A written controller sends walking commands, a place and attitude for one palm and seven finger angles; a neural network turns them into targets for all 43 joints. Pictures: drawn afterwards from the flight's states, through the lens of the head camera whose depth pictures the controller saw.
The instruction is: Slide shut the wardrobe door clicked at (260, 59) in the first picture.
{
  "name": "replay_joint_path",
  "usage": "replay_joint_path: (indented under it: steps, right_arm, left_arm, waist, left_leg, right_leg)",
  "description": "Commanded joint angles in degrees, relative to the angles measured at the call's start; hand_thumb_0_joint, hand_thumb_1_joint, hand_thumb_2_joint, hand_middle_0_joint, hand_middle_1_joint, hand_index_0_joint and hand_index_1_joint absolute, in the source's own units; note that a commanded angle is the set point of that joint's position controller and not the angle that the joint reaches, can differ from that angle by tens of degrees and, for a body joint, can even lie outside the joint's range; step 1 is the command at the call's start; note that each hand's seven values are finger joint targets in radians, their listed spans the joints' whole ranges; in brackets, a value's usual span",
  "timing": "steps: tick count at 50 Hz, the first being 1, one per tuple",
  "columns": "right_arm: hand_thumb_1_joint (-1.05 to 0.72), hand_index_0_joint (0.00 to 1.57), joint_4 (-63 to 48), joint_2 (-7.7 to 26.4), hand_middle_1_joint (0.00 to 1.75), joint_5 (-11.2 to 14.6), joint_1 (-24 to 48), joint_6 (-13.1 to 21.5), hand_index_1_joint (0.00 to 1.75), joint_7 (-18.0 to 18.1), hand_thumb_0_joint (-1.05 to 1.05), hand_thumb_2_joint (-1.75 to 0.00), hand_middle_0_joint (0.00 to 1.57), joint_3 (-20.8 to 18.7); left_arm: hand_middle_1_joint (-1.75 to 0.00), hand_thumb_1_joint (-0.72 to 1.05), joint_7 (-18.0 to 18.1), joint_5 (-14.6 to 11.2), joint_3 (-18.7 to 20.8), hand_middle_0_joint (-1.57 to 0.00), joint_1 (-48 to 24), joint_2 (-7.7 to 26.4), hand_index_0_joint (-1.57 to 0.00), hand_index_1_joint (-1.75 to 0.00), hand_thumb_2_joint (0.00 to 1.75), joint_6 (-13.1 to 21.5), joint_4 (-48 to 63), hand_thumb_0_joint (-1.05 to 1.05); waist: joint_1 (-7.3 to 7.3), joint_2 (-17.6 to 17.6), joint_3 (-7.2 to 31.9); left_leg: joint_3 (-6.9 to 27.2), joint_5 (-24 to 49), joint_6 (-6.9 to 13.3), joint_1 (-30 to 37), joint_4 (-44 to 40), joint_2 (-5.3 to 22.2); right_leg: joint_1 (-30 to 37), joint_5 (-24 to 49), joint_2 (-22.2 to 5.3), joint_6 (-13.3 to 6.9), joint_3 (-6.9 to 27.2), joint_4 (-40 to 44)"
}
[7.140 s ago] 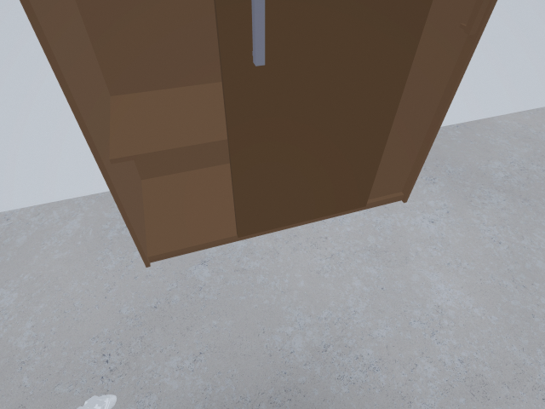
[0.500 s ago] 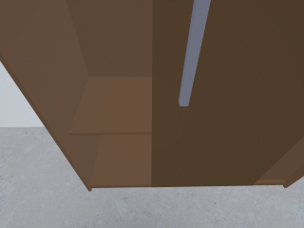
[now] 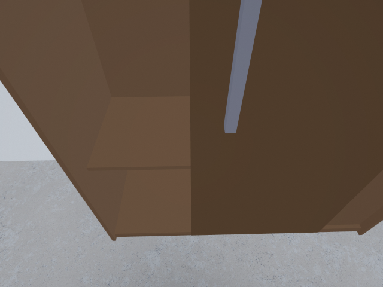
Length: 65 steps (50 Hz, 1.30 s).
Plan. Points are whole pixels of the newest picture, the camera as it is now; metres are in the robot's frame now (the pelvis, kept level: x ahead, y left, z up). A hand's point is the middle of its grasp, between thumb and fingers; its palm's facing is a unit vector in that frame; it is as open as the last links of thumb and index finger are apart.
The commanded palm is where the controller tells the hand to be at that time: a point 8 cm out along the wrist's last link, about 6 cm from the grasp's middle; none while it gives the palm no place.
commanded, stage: raise the hand with hooked fingers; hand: right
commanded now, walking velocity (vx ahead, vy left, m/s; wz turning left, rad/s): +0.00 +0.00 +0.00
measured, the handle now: (236, 71) +0.48 -0.06 +0.23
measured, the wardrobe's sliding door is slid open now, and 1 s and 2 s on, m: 0.40 0.40 0.40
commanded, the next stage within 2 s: none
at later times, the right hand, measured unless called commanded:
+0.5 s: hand out of the picture +0.14 -0.19 -0.01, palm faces +0.07 +1.00 -0.02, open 8.9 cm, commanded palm +0.13 -0.24 +0.02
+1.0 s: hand (352, 244) +0.19 -0.24 +0.09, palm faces +0.02 +0.99 -0.11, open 12.0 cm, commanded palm +0.16 -0.29 +0.11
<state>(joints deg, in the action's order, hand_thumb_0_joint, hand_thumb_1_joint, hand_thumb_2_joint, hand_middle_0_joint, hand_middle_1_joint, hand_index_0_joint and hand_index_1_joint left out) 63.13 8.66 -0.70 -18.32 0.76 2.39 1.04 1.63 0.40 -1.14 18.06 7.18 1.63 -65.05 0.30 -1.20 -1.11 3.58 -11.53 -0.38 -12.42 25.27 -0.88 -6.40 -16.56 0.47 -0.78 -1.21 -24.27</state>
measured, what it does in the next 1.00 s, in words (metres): stands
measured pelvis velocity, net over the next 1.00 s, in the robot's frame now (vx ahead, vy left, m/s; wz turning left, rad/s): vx -0.01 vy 0.00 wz -0.08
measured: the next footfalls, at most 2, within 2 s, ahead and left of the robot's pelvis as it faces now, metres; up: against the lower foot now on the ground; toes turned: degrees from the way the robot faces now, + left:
none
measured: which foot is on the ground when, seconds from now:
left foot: down 0.00-1.00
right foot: down 0.00-1.00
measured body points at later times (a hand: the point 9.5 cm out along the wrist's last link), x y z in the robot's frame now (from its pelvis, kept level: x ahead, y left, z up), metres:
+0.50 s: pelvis -0.01 +0.01 -0.06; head +0.00 -0.01 +0.39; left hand +0.24 +0.23 -0.05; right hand +0.13 -0.25 -0.01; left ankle +0.02 +0.13 -0.74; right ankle -0.04 -0.11 -0.74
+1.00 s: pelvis -0.01 +0.00 -0.02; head -0.02 +0.01 +0.43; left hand +0.17 +0.23 -0.09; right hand +0.18 -0.30 +0.10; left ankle +0.02 +0.13 -0.74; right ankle -0.04 -0.11 -0.74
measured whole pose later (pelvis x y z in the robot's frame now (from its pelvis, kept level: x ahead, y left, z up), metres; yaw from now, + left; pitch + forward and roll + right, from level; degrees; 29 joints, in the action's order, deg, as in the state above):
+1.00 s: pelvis -0.01 +0.00 -0.02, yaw -4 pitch +2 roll +2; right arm -5.3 21.1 20.8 -17.5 6.8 -24.4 -18.9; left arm 4.3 -3.8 -2.1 17.6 16.1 19.1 -35.3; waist 0.9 2.5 4.2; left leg -1.4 -18.2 -0.4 -22.6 38.8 -0.4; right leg -20.2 -24.1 0.7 -0.7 3.5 -42.4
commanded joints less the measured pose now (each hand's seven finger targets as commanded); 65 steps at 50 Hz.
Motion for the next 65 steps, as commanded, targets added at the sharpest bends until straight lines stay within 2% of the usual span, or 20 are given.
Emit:
replay_joint_path:
  steps: [1, 2, 3, 4, 5, 7, 10, 12, 13, 15, 18, 23, 25, 28, 33, 35, 38, 44, 56, 65]
  right_arm:
    - [-0.9, 0.2, 0.9, 6.7, 0.3, -0.6, -6.5, 1.9, 0.3, 2.2, 0.0, -0.9, 0.2, -1.6]
    - [-0.88, 0.2, -90.9, 18.3, 0.32, 12.9, 35.1, 13.6, 0.32, 0.9, 0.0, -0.89, 0.2, -6.2]
    - [-0.85, 0.2, -90.2, 24.1, 0.33, 9.6, 27.7, 12.6, 0.33, 4.2, 0.0, -0.88, 0.2, -11.9]
    - [-0.83, 0.21, -69.6, 3.7, 0.34, 7.9, -2.3, 3.6, 0.34, 4.1, 0.0, -0.87, 0.21, -0.1]
    - [-0.81, 0.21, -66.7, -1.2, 0.36, 11.0, -4.6, 0.8, 0.36, 4.1, 0.0, -0.86, 0.21, 1.5]
    - [-0.76, 0.21, -72.3, 2.1, 0.39, 11.5, 0.9, 6.3, 0.39, 2.0, 0.0, -0.84, 0.21, -0.3]
    - [-0.69, 0.22, -60.5, -0.2, 0.43, 12.6, -12.8, 16.2, 0.43, -6.5, 0.0, -0.81, 0.22, -2.5]
    - [-0.64, 0.22, -58.1, 0.7, 0.47, 14.2, -19.4, 23.7, 0.47, -14.6, 0.0, -0.79, 0.22, -4.8]
    - [-0.62, 0.22, -55.9, 5.7, 0.48, 14.0, -21.4, 26.5, 0.48, -18.9, 0.0, -0.78, 0.22, -9.4]
    - [-0.57, 0.22, -60.0, 12.7, 0.51, 13.1, -18.5, 27.9, 0.51, -24.3, 0.0, -0.76, 0.22, -14.5]
    - [-0.5, 0.23, -72.2, 13.8, 0.55, 17.3, -14.1, 23.2, 0.55, -24.1, 0.0, -0.73, 0.23, -18.4]
    - [-0.39, 0.24, -92.1, 13.1, 0.63, 17.3, -0.2, 24.0, 0.63, -18.7, 0.0, -0.68, 0.24, -14.7]
    - [-0.34, 0.24, -91.7, 10.9, 0.66, 16.5, 0.2, 25.3, 0.66, -19.7, 0.0, -0.66, 0.24, -10.7]
    - [-0.27, 0.25, -86.3, 12.9, 0.7, 17.0, 5.0, 23.6, 0.7, -22.8, 0.0, -0.63, 0.25, -9.7]
    - [-0.15, 0.25, -78.0, 19.2, 0.78, 18.4, -0.4, 13.9, 0.78, -25.2, 0.0, -0.58, 0.25, -19.5]
    - [-0.11, 0.26, -78.3, 20.1, 0.81, 20.4, 0.0, 11.7, 0.81, -25.4, 0.0, -0.56, 0.26, -22.9]
    - [-0.04, 0.26, -81.6, 21.5, 0.86, 23.0, 2.0, 11.3, 0.86, -25.4, 0.0, -0.53, 0.26, -25.9]
    - [0.1, 0.27, -79.1, 20.2, 0.94, 23.8, 4.7, 10.8, 0.94, -27.1, 0.0, -0.47, 0.27, -24.4]
    - [0.38, 0.29, -79.1, 28.3, 1.12, 23.1, 20.5, 6.5, 1.12, -27.5, 0.0, -0.35, 0.29, -30.0]
    - [0.5, 0.3, -74.5, 32.5, 1.2, 23.2, 30.6, -0.1, 1.2, -31.1, 0.0, -0.3, 0.3, -32.4]
  left_arm:
    - [-0.3, 0.9, 0.0, -0.3, 1.4, -0.2, -2.7, 8.0, -0.2, -0.3, 0.9, 1.0, 5.1, 0.0]
    - [-0.3, 0.9, 2.8, -2.9, 2.6, -0.2, -1.5, 17.7, -0.2, -0.3, 0.9, 9.8, 26.6, 0.0]
    - [-0.3, 0.9, 5.0, -3.6, 0.9, -0.2, -8.0, 12.5, -0.2, -0.3, 0.9, 14.8, 23.2, 0.0]
    - [-0.3, 0.9, 4.0, -2.7, 1.9, -0.2, -5.5, 9.6, -0.2, -0.3, 0.9, 18.3, 24.7, 0.0]
    - [-0.3, 0.9, 4.1, -4.1, 1.8, -0.2, -5.3, 10.9, -0.2, -0.3, 0.9, 19.7, 23.1, 0.0]
    - [-0.3, 0.9, 3.9, -2.7, 3.2, -0.2, -6.0, 13.8, -0.2, -0.3, 0.9, 21.7, 27.3, 0.0]
    - [-0.3, 0.9, 1.4, -1.6, 4.7, -0.2, -6.9, 13.5, -0.2, -0.3, 0.9, 22.3, 33.1, 0.0]
    - [-0.3, 0.9, -0.9, -1.4, 5.8, -0.2, -8.8, 14.1, -0.2, -0.3, 0.9, 21.3, 37.4, 0.0]
    - [-0.3, 0.9, -2.1, -1.7, 6.7, -0.2, -8.7, 15.1, -0.2, -0.3, 0.9, 20.3, 39.0, 0.0]
    - [-0.3, 0.9, -2.5, -2.5, 6.7, -0.2, -10.8, 15.2, -0.2, -0.3, 0.9, 18.2, 43.7, 0.0]
    - [-0.3, 0.9, -1.3, -2.8, 6.1, -0.2, -10.8, 14.3, -0.2, -0.3, 0.9, 14.9, 48.2, 0.0]
    - [-0.3, 0.9, 0.4, -1.9, 4.7, -0.2, -5.4, 13.2, -0.2, -0.3, 0.9, 13.4, 47.6, 0.0]
    - [-0.3, 0.9, 0.8, -2.2, 4.2, -0.2, -5.2, 12.7, -0.2, -0.3, 0.9, 14.3, 45.9, 0.0]
    - [-0.3, 0.9, 2.0, -3.1, 2.9, -0.2, -6.2, 14.1, -0.2, -0.3, 0.9, 15.8, 43.8, 0.0]
    - [-0.3, 0.9, 2.7, -3.9, 2.3, -0.2, -9.0, 14.0, -0.2, -0.3, 0.9, 16.9, 42.6, 0.0]
    - [-0.3, 0.9, 2.9, -3.9, 2.0, -0.2, -10.0, 13.5, -0.2, -0.3, 0.9, 16.9, 42.7, 0.0]
    - [-0.3, 0.9, 2.8, -3.6, 1.2, -0.2, -10.7, 13.3, -0.2, -0.3, 0.9, 18.0, 42.8, 0.0]
    - [-0.3, 0.9, 2.7, -4.3, 1.2, -0.2, -9.1, 14.1, -0.2, -0.3, 0.9, 20.8, 41.1, 0.0]
    - [-0.3, 0.9, 4.0, -4.7, 0.7, -0.2, -9.6, 14.9, -0.2, -0.3, 0.9, 22.9, 38.6, 0.0]
    - [-0.3, 0.9, 3.4, -4.9, -0.3, -0.2, -10.8, 15.3, -0.2, -0.3, 0.9, 20.8, 38.7, 0.0]
  waist:
    - [1.72, 3.9, -3.7]
    - [-5.19, 13.3, 26.0]
    - [-2.07, 17.0, 21.9]
    - [-1.5, 14.3, 14.0]
    - [-2.27, 7.6, 6.2]
    - [-5.19, -1.5, 0.8]
    - [-0.5, -13.5, 0.7]
    - [1.18, -12.7, 2.0]
    - [2.25, -7.5, 3.0]
    - [3.3, -4.7, 6.4]
    - [4.62, 0.3, 11.7]
    - [-1.48, 7.4, 15.5]
    - [-3.28, 10.4, 14.2]
    - [-4.53, 7.1, 8.8]
    - [-0.29, 4.7, 12.7]
    - [0.68, 1.0, 14.0]
    - [2.37, 2.7, 14.7]
    - [1.13, 2.8, 10.5]
    - [1.89, 9.5, 9.5]
    - [1.9, 7.4, 9.2]
  left_leg:
    - [3.5, 26.3, 2.0, 1.3, 0.0, 8.1]
    - [-0.2, 17.0, 1.9, 9.2, 2.7, 2.8]
    - [-1.4, 5.7, 2.4, 5.2, 6.3, -0.2]
    - [-6.7, -1.7, 2.7, -0.5, 5.7, 0.0]
    - [-7.7, -0.7, 1.5, -3.5, 4.3, 0.9]
    - [-8.2, -6.7, 0.5, -9.7, 3.3, 1.2]
    - [-8.3, -15.8, 0.9, -15.8, 8.3, 0.8]
    - [-6.9, -16.1, 1.5, -16.2, 11.7, 1.2]
    - [-5.1, -12.4, 2.8, -14.5, 13.8, 1.7]
    - [-3.5, -10.3, 2.8, -14.6, 16.3, 2.1]
    - [-3.5, -7.2, 2.4, -12.8, 18.8, 1.3]
    - [-5.3, 7.1, 1.9, -15.3, 21.8, -0.6]
    - [-6.1, 4.5, 1.7, -18.2, 20.6, -0.5]
    - [-6.1, -2.5, 1.5, -18.8, 17.6, -0.9]
    - [-6.0, -3.5, 1.5, -10.6, 13.6, 0.1]
    - [-6.3, -1.7, 1.0, -7.7, 12.6, 0.5]
    - [-6.5, 2.9, 1.3, -3.9, 12.4, 0.2]
    - [-6.4, 2.1, 0.8, -4.8, 8.8, 0.3]
    - [-7.1, 2.8, 1.4, 0.1, 4.0, 0.0]
    - [-7.0, 4.5, 1.3, 2.2, 1.3, -0.2]
  right_leg:
    - [-7.8, 14.4, -6.6, 0.7, 1.1, -4.2]
    - [5.3, 18.1, -0.2, 0.2, 2.2, 2.3]
    - [4.3, 16.2, -1.3, 0.5, -0.8, 1.0]
    - [-2.8, 15.9, -2.2, 1.4, 1.0, 2.4]
    - [-7.4, 9.6, -1.3, 1.3, 2.6, 0.5]
    - [-12.9, -0.1, -0.4, 0.1, 3.9, -3.6]
    - [-23.2, -4.3, 0.8, 0.8, 2.5, -11.0]
    - [-28.0, -4.5, 1.7, 1.5, 0.9, -15.6]
    - [-28.0, -2.1, 2.1, 1.9, 0.2, -18.0]
    - [-31.2, -2.1, 2.5, 0.9, -0.8, -19.9]
    - [-29.8, 0.1, 2.6, 0.3, -0.7, -20.2]
    - [-22.2, 10.7, 0.5, -0.3, 2.4, -23.3]
    - [-19.9, 9.3, -0.2, -0.5, 2.9, -23.4]
    - [-22.2, 2.0, -0.2, -0.8, 4.5, -21.9]
    - [-21.6, 2.2, 0.2, -0.8, 4.3, -17.5]
    - [-21.5, 4.1, 0.0, -0.7, 4.0, -16.0]
    - [-19.9, 8.4, 0.3, -0.4, 4.0, -14.6]
    - [-17.7, 7.2, 0.2, -0.4, 3.2, -11.6]
    - [-9.0, 8.6, -0.1, -0.3, 4.0, -4.7]
    - [-7.0, 9.5, -0.2, -0.5, 4.1, -2.0]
